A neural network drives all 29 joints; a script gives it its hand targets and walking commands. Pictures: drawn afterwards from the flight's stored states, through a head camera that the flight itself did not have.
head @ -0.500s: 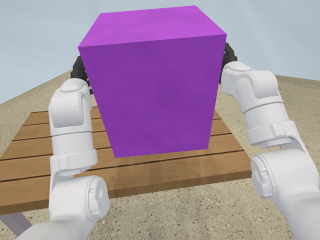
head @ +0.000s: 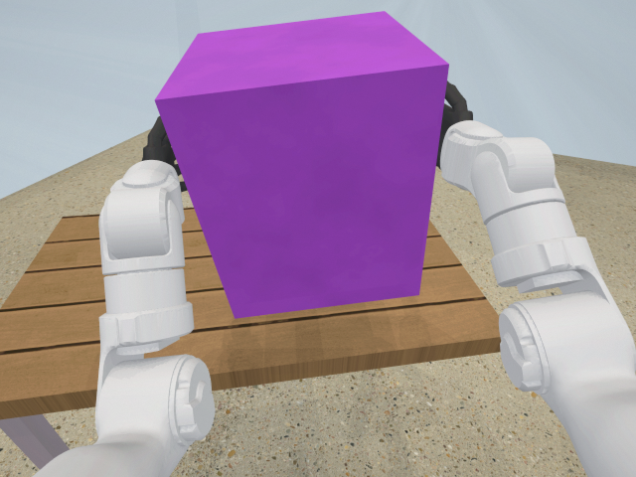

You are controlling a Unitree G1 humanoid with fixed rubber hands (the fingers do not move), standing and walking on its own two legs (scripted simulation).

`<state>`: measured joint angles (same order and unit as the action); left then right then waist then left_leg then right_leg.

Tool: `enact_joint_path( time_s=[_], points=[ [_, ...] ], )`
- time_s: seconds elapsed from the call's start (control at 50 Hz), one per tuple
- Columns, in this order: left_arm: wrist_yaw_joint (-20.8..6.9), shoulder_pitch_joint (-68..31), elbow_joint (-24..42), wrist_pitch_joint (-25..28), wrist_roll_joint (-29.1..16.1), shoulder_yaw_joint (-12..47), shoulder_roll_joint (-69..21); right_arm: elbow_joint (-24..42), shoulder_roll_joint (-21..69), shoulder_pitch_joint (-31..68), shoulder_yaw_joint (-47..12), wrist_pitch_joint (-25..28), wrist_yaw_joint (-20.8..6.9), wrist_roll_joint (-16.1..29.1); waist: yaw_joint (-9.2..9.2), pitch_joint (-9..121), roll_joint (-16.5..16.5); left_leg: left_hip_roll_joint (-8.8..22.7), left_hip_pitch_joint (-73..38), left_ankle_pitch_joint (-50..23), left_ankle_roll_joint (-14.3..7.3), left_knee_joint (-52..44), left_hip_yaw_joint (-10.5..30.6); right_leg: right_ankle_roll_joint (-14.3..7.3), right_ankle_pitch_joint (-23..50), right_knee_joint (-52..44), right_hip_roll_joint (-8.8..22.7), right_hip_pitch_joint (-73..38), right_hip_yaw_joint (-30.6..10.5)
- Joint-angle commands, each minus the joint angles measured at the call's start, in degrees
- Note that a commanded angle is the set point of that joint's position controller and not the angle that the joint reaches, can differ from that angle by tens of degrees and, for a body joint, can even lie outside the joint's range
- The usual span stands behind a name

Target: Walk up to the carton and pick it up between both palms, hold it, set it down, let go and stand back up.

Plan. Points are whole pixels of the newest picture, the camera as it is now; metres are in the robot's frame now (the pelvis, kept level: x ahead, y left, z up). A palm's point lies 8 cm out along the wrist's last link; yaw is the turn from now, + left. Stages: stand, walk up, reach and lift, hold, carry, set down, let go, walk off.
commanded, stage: hold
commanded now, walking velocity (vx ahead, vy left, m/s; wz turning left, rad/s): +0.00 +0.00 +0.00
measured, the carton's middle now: (309, 165) +0.41 +0.00 +0.27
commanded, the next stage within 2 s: none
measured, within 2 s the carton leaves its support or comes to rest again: neither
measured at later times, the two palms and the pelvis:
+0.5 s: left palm (165, 166) +0.36 +0.16 +0.29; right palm (456, 143) +0.37 -0.17 +0.31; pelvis +0.00 +0.00 +0.00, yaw +0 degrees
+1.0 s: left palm (166, 169) +0.36 +0.16 +0.29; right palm (457, 143) +0.37 -0.17 +0.31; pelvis +0.00 +0.00 +0.00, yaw +0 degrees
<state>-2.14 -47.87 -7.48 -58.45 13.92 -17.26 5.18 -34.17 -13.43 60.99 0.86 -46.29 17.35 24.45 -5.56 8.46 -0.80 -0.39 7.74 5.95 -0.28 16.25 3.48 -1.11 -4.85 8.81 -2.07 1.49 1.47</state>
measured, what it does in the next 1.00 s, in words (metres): stands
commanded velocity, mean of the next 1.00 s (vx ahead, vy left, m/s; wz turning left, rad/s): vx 0.00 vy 0.00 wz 0.00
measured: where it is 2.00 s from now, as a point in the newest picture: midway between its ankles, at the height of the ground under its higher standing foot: outside the picture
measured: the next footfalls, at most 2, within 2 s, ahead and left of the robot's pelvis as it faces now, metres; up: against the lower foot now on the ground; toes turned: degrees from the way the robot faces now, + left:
none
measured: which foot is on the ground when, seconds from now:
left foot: down 0.00-1.00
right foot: down 0.00-1.00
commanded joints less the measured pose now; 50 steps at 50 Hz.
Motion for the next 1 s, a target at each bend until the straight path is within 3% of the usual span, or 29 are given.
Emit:
enact_joint_path(
  time_s=[0.0,0.02,0.04,0.1,0.12,0.14,0.16,0.22,0.26,0.3,0.34,0.38,0.4,0.44,0.54,0.58,0.62,0.7,0.74,0.82,0.84,0.88,0.94,0.98],
  points=[
    [-11.0,-52.5,15.6,6.8,-14.4,21.9,-26.4,16.6,24.9,42.6,-9.3,3.9,-6.4,7.8,-0.88,25.5,4.6,-1.5,-11.0,-14.2,2.8,0.9,-1.1,1.1,10.6,1.1,-1.6,-4.2,-0.1],
    [-10.7,-53.1,15.1,6.7,-14.1,20.9,-26.0,15.9,25.1,42.8,-9.1,3.8,-6.7,7.5,0.04,24.7,4.8,-1.2,-10.3,-10.8,2.7,-0.3,-0.9,0.9,8.1,1.3,-1.8,-3.8,0.3],
    [-10.2,-54.0,14.6,6.8,-14.0,21.4,-26.4,15.7,24.6,43.6,-8.8,4.1,-7.0,7.5,-0.46,23.4,5.9,-1.0,-9.2,-9.1,2.6,0.1,-1.2,0.9,6.6,1.6,-1.5,-3.3,0.0],
    [-10.1,-51.7,9.5,6.8,-13.2,18.2,-25.7,12.0,23.7,42.5,-7.3,4.1,-7.7,5.3,0.91,20.1,4.1,-0.9,-5.6,-4.5,1.7,-1.2,-1.5,1.1,3.9,1.4,-1.1,-4.1,0.1],
    [-10.2,-53.4,7.7,6.7,-12.9,18.5,-24.4,10.0,23.5,43.9,-7.1,4.2,-7.8,5.1,0.31,19.8,3.6,-1.0,-4.2,-1.9,1.5,-1.7,-1.6,1.2,2.1,1.6,-1.0,-3.8,0.3],
    [-10.3,-51.7,6.1,6.6,-12.4,17.1,-25.0,8.7,23.7,43.0,-6.6,4.1,-8.0,5.0,1.37,17.6,2.9,-0.9,-4.0,-1.4,1.4,-2.3,-1.3,1.3,1.7,1.1,-0.8,-3.1,0.2],
    [-10.6,-51.5,4.8,6.8,-11.9,16.4,-24.6,8.1,24.7,42.6,-7.0,4.2,-8.1,4.2,1.05,17.4,1.7,-1.2,-3.9,-0.6,1.0,-1.8,-2.0,1.8,2.0,1.5,-0.6,-2.7,0.0],
    [-10.8,-53.2,5.8,7.9,-13.0,16.8,-25.5,10.6,26.2,44.5,-7.3,4.9,-8.3,4.5,1.26,22.8,1.0,-1.7,-4.3,-2.5,0.5,-1.3,-2.5,2.0,3.5,1.3,-0.2,-3.3,-0.3],
    [-11.0,-54.8,5.6,8.8,-13.8,17.3,-25.2,11.4,26.1,45.4,-6.7,5.1,-8.0,4.3,0.33,25.1,1.8,-1.6,-5.4,-4.6,0.4,-0.8,-2.2,2.3,4.6,1.6,-0.2,-2.8,-0.3],
    [-11.3,-53.8,6.2,9.1,-13.3,17.5,-25.7,11.4,27.3,44.4,-7.3,5.3,-7.7,4.2,-0.04,24.6,1.8,-2.0,-6.7,-8.1,0.7,0.3,-2.7,2.1,8.1,1.9,-0.2,-2.7,-0.6],
    [-11.5,-51.3,8.6,9.0,-14.1,17.9,-25.9,15.6,27.2,43.6,-9.0,5.3,-7.0,5.8,0.42,29.6,1.3,-2.2,-9.8,-14.0,0.5,1.2,-2.3,2.4,14.0,1.9,-0.3,-5.8,-0.8],
    [-11.5,-50.2,12.9,8.5,-14.4,19.4,-26.6,19.1,27.2,42.4,-10.0,5.3,-6.1,7.0,0.10,32.4,3.5,-2.0,-12.8,-19.1,1.4,1.6,-1.6,1.9,17.7,2.0,-0.8,-7.4,-0.8],
    [-11.8,-49.4,14.0,8.2,-14.7,19.2,-26.4,19.6,26.7,41.5,-10.5,4.8,-5.8,7.3,0.18,31.0,2.7,-2.0,-13.6,-21.5,1.5,1.9,-1.5,1.9,19.8,1.4,-0.8,-7.5,-0.9],
    [-12.0,-50.4,15.0,7.0,-13.7,19.3,-25.4,19.0,25.8,41.1,-10.1,4.2,-5.5,7.2,-0.10,26.9,3.1,-1.5,-13.5,-19.4,2.0,2.0,-1.1,1.1,15.9,1.4,-1.2,-6.0,-0.3],
    [-12.0,-49.2,9.4,5.5,-13.4,18.7,-24.3,13.5,23.1,40.4,-9.1,3.8,-5.9,7.2,0.29,17.3,2.5,-0.8,-8.4,-9.0,2.3,-1.0,-1.0,1.0,7.6,0.5,-0.9,-3.9,0.2],
    [-11.7,-50.3,11.2,6.1,-14.1,21.0,-25.3,15.5,23.4,41.9,-8.9,4.4,-6.1,7.6,-1.19,19.6,4.2,-1.0,-7.9,-8.8,2.7,0.0,-1.0,0.9,7.6,1.2,-1.2,-4.0,-0.4],
    [-11.4,-51.8,10.6,6.9,-14.6,20.8,-26.2,16.1,24.9,43.4,-9.2,4.6,-6.1,7.2,-1.19,21.5,3.1,-1.2,-7.6,-8.3,2.1,0.3,-1.1,1.2,7.0,1.0,-0.9,-2.8,-0.4],
    [-10.9,-52.1,12.4,7.4,-15.2,20.3,-25.6,17.1,25.3,43.1,-9.0,4.5,-6.2,7.4,-0.04,26.5,3.4,-1.4,-10.4,-10.8,1.9,0.6,-1.4,1.5,9.8,1.2,-1.1,-5.2,-0.2],
    [-10.8,-52.0,13.9,7.5,-15.2,20.8,-25.6,17.7,25.4,42.8,-9.3,4.4,-6.1,7.4,-0.74,28.5,3.7,-1.6,-11.1,-14.1,2.0,0.6,-1.1,1.6,12.3,1.6,-1.2,-6.0,-0.4],
    [-11.7,-48.6,13.3,6.1,-13.2,19.6,-25.6,16.2,25.0,39.9,-10.5,3.7,-6.0,8.1,0.25,23.1,3.7,-1.3,-12.4,-16.6,2.2,0.6,-1.1,1.2,13.4,0.8,-1.2,-5.4,-0.7],
    [-11.9,-48.9,12.7,5.7,-12.5,18.5,-25.2,16.4,24.8,40.9,-10.8,3.8,-6.1,8.0,1.27,23.1,2.9,-1.3,-11.4,-14.9,2.1,0.3,-1.0,1.1,12.2,0.9,-0.9,-5.0,-0.4],
    [-12.0,-49.3,11.9,5.9,-12.8,18.1,-24.9,16.5,24.5,41.6,-10.0,3.8,-5.9,7.3,0.52,23.0,1.9,-1.2,-11.3,-12.8,1.9,0.0,-0.9,1.2,10.5,0.4,-0.8,-5.0,-0.1],
    [-11.7,-50.8,14.0,6.5,-13.5,20.0,-25.5,17.4,24.8,41.3,-9.9,4.3,-5.9,7.7,0.04,24.6,4.0,-1.3,-10.8,-14.0,2.1,0.2,-1.5,1.3,11.8,1.1,-1.0,-5.3,-0.4],
    [-11.5,-52.0,13.6,6.5,-13.7,19.9,-25.0,14.5,24.5,41.3,-9.5,4.0,-5.8,7.8,-0.63,24.2,4.3,-1.4,-10.4,-12.1,2.0,0.4,-1.4,1.5,10.7,1.3,-1.2,-4.4,-0.2]
  ],
)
